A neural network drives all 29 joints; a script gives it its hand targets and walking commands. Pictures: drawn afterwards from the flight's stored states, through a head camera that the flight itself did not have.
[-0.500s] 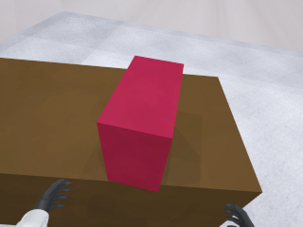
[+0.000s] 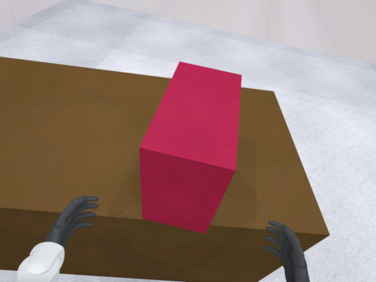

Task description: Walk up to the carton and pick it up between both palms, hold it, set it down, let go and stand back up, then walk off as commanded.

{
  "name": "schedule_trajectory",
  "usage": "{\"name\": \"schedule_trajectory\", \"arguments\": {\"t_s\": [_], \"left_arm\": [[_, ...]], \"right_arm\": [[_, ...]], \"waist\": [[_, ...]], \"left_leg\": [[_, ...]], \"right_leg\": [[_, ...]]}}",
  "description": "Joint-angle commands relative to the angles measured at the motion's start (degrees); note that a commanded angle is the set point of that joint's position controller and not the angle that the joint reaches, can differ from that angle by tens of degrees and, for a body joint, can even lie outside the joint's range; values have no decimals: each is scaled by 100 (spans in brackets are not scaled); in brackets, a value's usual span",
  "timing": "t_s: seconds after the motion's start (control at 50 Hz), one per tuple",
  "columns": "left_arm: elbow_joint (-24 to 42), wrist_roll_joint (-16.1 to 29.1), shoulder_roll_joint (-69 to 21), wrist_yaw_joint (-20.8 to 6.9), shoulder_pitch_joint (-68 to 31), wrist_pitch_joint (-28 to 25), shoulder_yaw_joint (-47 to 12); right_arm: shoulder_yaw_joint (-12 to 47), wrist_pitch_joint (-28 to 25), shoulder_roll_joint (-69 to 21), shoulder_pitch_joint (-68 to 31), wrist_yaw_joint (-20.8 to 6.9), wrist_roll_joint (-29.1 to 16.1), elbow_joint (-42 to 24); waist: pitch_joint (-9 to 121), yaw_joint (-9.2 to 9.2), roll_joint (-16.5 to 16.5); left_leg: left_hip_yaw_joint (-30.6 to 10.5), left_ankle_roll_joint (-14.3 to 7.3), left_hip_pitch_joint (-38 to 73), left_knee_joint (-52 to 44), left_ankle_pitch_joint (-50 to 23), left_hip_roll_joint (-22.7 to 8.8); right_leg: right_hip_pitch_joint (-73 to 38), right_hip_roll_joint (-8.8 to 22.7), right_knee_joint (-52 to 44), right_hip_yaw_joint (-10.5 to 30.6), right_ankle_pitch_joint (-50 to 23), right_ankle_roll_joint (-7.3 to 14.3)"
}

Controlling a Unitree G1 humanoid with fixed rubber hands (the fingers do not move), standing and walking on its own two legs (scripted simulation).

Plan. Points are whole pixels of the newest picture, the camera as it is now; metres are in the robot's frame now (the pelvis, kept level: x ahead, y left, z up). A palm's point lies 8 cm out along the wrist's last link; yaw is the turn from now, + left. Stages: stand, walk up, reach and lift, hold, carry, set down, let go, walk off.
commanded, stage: reach and lift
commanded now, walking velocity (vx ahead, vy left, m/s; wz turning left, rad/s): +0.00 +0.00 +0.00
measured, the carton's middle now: (192, 146) +0.45 +0.02 +0.02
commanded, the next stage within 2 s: none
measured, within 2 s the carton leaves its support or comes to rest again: neither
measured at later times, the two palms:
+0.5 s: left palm (72, 227) +0.22 +0.24 +0.02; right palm (286, 250) +0.21 -0.16 +0.02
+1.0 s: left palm (80, 182) +0.28 +0.24 +0.07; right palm (279, 206) +0.28 -0.15 +0.07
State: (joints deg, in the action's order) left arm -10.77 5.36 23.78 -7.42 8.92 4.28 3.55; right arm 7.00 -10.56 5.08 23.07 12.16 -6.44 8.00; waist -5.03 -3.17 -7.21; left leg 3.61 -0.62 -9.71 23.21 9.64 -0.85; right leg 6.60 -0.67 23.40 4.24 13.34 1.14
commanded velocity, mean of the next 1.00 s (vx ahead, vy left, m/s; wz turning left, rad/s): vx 0.00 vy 0.00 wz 0.00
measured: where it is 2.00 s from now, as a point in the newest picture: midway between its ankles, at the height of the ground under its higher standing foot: outside the picture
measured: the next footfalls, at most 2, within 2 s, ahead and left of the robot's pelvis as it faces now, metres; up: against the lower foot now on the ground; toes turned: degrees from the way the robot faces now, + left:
none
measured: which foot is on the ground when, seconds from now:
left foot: down 0.00-1.00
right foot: down 0.00-1.00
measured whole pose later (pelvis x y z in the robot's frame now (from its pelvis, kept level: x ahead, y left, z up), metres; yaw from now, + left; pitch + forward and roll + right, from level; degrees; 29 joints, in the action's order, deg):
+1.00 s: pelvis +0.03 -0.01 +0.00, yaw +0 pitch -1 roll +0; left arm 3.5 14.1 23.8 -7.5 3.9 16.8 4.3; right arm 8.7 8.6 2.9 10.9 17.5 -11.4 -8.1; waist -2.0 -2.6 -3.2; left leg 3.8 -0.1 -8.8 19.6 10.1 -0.9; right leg 6.2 -0.5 20.4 4.2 13.5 -0.6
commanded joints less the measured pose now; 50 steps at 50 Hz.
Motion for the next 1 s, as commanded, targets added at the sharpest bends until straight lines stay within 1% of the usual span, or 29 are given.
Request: {"name": "schedule_trajectory", "arguments": {"t_s": [0.0,0.04,0.08,0.1,0.12,0.18,0.2,0.24,0.28,0.32,0.34,0.36,0.38,0.4,0.42,0.5,0.52,0.54,0.58,0.62,0.64,0.7,0.74,0.76,0.78,0.84,0.94,0.96,0.98], "left_arm": [[1543,620,-13,110,671,-540,-436],[1471,558,128,82,649,-577,-268],[1313,561,117,5,619,-613,-253],[1555,597,135,66,386,-697,-262],[1808,599,276,108,458,-824,-244],[2018,836,198,117,366,-932,-373],[1996,906,354,80,155,-969,-337],[1974,921,425,124,-33,-924,-372],[1636,983,460,38,-41,-847,-259],[1701,1071,478,-16,-116,-764,-269],[1556,1070,352,-29,-234,-669,-372],[1721,1204,490,-10,-554,-612,-343],[1966,1287,371,26,-361,-611,-416],[1721,1267,550,-33,-464,-527,-300],[1960,1356,567,-25,-521,-488,-241],[2301,1403,669,28,-553,-448,-93],[2357,1343,631,57,-687,-417,-89],[2386,1273,668,75,-907,-373,-72],[2184,1254,542,74,-949,-219,-116],[2420,1216,570,83,-1234,-81,-147],[2366,1263,576,59,-1166,22,-123],[2405,1251,704,26,-1530,297,115],[2661,1180,771,41,-1401,516,403],[2539,1136,729,31,-1655,623,393],[2577,1105,789,-10,-1426,688,607],[2636,882,631,-82,-1529,1074,651],[2743,950,620,-126,-2085,1414,824],[2835,1009,528,-89,-2119,1527,619],[2902,1006,482,-105,-2065,1565,650]], "right_arm": [[-332,-332,-251,492,-120,-152,-1175],[-109,-311,-382,447,-83,-240,-1234],[64,-337,-499,590,-16,-196,-1346],[-42,-402,-457,336,-49,-274,-1477],[77,-443,-499,454,-102,-230,-1754],[-22,-482,-539,217,-83,-226,-1860],[65,-427,-580,97,-23,-169,-2035],[-153,-239,-603,-21,5,-132,-1778],[-88,-69,-629,-106,75,-5,-1795],[-106,111,-628,-124,160,28,-1899],[-162,206,-668,-151,207,39,-1597],[-226,271,-622,-548,257,120,-2034],[-248,294,-574,-469,253,126,-2063],[-164,381,-651,-481,318,41,-1937],[-116,366,-622,-714,361,48,-2420],[210,562,-653,-707,336,-47,-2654],[83,614,-569,-942,355,-73,-2495],[55,746,-559,-1191,300,-80,-2472],[-120,872,-359,-1320,260,-65,-2541],[-172,1052,-529,-1303,302,-138,-2363],[-213,1115,-350,-1333,333,-115,-2491],[-220,1332,-393,-1788,419,-205,-2681],[124,1441,-313,-1664,471,-422,-2718],[-35,1538,-247,-1845,481,-300,-2527],[107,1538,-203,-1752,541,-374,-2757],[146,1733,-126,-1840,618,-543,-2811],[-5,1997,63,-2583,725,-429,-3257],[-14,2105,130,-2476,721,-455,-3122],[22,2101,124,-2566,699,-600,-3277]], "waist": [[817,61,1717],[661,-138,1545],[709,-87,1323],[744,-160,1628],[842,-280,1547],[825,-177,1592],[710,-245,1432],[574,-192,1572],[205,-203,1294],[408,-20,972],[213,16,1151],[512,43,1096],[504,47,1065],[307,46,966],[764,33,868],[892,-41,727],[799,-70,1027],[725,-98,999],[973,32,786],[931,149,1116],[979,184,907],[1140,159,841],[1311,-3,1035],[1181,136,945],[1338,79,773],[1552,97,1001],[1473,120,677],[1413,304,1023],[1567,181,978]], "left_leg": [[-263,406,1560,-633,-1040,-294],[-133,402,1725,-439,-1151,-114],[-123,337,1849,-395,-1326,-112],[-171,352,1737,-447,-1259,-122],[-217,372,1661,-382,-1158,-94],[-220,438,1687,-364,-1332,-165],[-127,380,1516,-355,-982,-101],[-114,360,1252,-497,-523,-96],[-91,278,1260,-591,-11,-135],[-103,198,1412,-593,48,-168],[-144,233,1286,-630,269,-223],[-91,124,1142,-676,532,-182],[-50,173,1164,-613,43,-168],[23,120,1271,-572,122,-99],[-17,74,1332,-540,172,-99],[-37,7,1203,-408,-361,-44],[-29,90,1169,-463,-363,-67],[-76,27,1118,-509,-254,-104],[-67,6,1255,-541,-499,-112],[-15,74,1172,-526,-352,-116],[-81,48,1297,-541,-236,-138],[24,-12,1289,-571,-317,-60],[89,102,1546,-452,-1207,15],[23,70,1617,-504,-1056,-1],[1,79,1688,-402,-1406,26],[56,176,1703,-381,-1783,64],[45,75,1620,-468,-1406,24],[-20,179,1642,-452,-1611,-1],[-9,195,1706,-441,-1710,-37]], "right_leg": [[189,-99,-878,-517,-601,71],[429,68,-1148,-323,-389,97],[438,117,-1139,-261,-688,22],[492,122,-1148,-248,-460,56],[497,97,-1106,-176,-446,93],[502,34,-1026,-278,-559,115],[540,108,-1092,-207,-316,87],[373,92,-1026,-252,-162,126],[393,200,-1145,-198,141,108],[583,191,-1130,-171,70,-28],[663,236,-1151,-197,329,-19],[567,294,-1096,-91,429,-3],[428,190,-1005,-220,-62,37],[507,294,-1086,-189,-79,-50],[462,307,-1035,-127,-166,-69],[341,319,-873,-43,-882,-155],[377,309,-842,-72,-753,-126],[410,300,-866,-110,-568,-74],[275,236,-851,-232,-923,-87],[224,289,-897,-157,-739,-88],[286,272,-876,-182,-767,-137],[120,280,-902,-108,-890,-197],[-183,355,-784,-89,-2119,-320],[11,343,-793,-137,-2152,-347],[-190,326,-720,-108,-2738,-413],[-424,279,-676,-173,-3456,-456],[-287,216,-723,-223,-2814,-482],[-209,244,-660,-231,-3053,-409],[-255,220,-702,-258,-2965,-383]]}}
